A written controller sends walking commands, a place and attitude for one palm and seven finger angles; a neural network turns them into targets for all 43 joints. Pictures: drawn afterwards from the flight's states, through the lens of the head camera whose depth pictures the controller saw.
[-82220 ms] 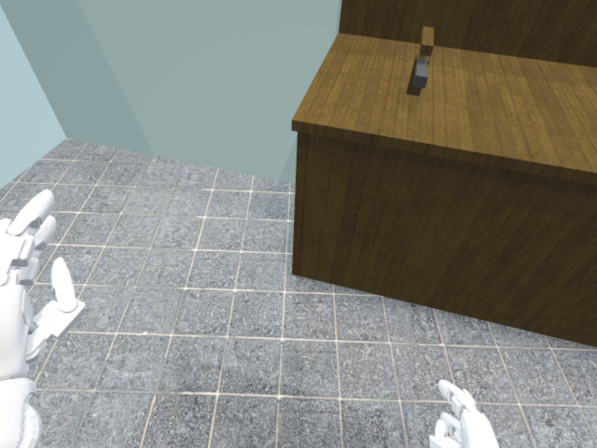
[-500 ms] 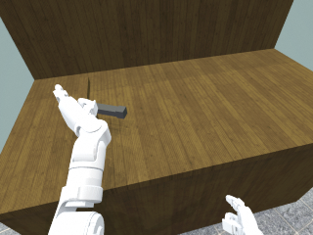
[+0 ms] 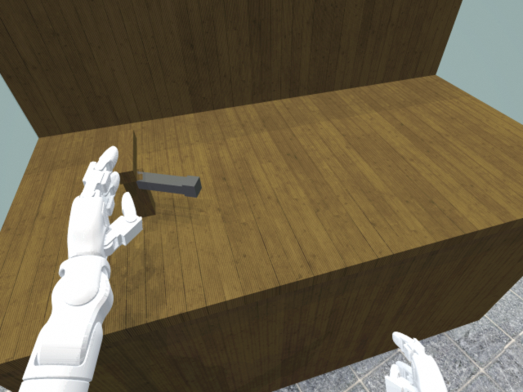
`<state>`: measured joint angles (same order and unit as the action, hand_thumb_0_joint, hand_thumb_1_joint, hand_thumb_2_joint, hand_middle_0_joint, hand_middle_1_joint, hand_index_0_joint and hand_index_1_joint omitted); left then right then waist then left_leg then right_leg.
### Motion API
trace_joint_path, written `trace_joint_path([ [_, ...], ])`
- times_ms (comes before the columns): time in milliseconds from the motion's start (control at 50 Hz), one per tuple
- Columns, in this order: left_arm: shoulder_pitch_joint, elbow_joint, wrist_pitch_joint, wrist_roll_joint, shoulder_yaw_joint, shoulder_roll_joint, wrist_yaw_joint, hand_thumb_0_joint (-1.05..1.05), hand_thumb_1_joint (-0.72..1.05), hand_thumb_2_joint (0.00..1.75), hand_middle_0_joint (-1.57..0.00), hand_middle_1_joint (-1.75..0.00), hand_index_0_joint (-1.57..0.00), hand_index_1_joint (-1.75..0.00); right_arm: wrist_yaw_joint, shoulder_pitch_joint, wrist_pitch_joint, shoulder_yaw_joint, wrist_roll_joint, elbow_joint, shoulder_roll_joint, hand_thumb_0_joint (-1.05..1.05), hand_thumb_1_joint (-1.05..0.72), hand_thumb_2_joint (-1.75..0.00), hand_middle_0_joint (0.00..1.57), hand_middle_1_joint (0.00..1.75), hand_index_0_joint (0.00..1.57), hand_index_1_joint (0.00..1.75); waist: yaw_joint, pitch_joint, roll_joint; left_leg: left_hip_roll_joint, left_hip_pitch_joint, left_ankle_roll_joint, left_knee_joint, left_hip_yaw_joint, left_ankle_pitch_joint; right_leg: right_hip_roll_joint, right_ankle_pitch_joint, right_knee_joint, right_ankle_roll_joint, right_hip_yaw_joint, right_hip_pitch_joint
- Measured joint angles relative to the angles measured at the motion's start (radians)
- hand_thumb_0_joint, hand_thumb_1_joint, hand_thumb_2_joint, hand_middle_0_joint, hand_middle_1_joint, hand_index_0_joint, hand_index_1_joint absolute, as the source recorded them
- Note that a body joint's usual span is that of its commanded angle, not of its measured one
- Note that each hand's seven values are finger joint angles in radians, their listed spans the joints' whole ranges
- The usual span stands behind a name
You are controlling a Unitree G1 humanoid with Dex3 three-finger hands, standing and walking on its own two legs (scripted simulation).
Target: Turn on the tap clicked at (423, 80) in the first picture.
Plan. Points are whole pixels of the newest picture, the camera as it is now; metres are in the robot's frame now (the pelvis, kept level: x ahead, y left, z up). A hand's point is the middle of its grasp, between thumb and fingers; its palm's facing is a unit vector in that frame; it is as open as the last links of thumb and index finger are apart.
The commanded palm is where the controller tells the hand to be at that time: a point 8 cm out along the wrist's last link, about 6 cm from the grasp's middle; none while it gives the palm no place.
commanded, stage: draw the hand back beside the body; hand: left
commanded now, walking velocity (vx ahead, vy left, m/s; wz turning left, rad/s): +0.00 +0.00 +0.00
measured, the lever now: (192, 186) +0.44 +0.18 +0.09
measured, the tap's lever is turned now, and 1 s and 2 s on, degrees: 62 62 62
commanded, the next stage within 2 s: step back with the hand held close in 1.06 s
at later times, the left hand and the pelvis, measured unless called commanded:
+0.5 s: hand (98, 250) +0.24 +0.24 +0.15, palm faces +0.35 -0.89 -0.28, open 7.5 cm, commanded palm +0.20 +0.28 +0.16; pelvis +0.00 +0.01 +0.00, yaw +0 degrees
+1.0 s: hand (67, 270) +0.21 +0.26 +0.15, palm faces +0.43 -0.85 -0.31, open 7.4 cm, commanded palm +0.16 +0.30 +0.16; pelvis +0.01 +0.02 +0.00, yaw +1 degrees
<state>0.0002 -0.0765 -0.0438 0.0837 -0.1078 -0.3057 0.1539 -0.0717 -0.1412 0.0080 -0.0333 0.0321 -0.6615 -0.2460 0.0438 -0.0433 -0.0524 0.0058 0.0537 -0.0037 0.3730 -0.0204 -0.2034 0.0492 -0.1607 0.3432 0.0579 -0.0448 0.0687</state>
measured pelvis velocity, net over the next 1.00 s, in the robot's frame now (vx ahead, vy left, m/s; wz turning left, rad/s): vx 0.01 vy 0.02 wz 0.02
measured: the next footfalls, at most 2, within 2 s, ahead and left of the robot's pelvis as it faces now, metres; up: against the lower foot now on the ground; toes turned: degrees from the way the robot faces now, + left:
none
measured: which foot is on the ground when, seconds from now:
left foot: down 0.00-1.00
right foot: down 0.00-1.00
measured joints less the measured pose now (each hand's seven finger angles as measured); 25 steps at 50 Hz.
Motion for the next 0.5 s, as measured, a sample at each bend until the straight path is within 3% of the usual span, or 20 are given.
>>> trace_joint_path([
  [160, 0.06, -0.035, 0.099, -0.008, -0.025, -0.006, -0.039, 0.02, 0.89, 0.9, -0.17, -0.21, -0.18, -0.21, 0.007, 0.007, -0.022, -0.012, -0.006, 0.009, 0.025, 0.02, -0.9, -0.9, 0.2, 0.3, 0.2, 0.3, -0.001, -0.007, 0.0, 0.0, -0.008, -0.003, -0.028, 0.003, 0.021, 0.001, 0.03, -0.045, -0.003, 0.004, -0.015],
  [500, 0.245, -0.165, 0.126, -0.012, -0.079, -0.007, -0.052, 0.02, 0.89, 0.9, -0.2, -0.26, -0.2, -0.26, 0.014, 0.003, -0.043, -0.009, -0.019, 0.015, 0.021, 0.02, -0.9, -0.9, 0.2, 0.3, 0.2, 0.3, 0.016, -0.001, -0.004, 0.009, -0.015, -0.016, -0.021, -0.001, 0.006, -0.008, 0.023, -0.056, -0.016, 0.001, -0.033],
])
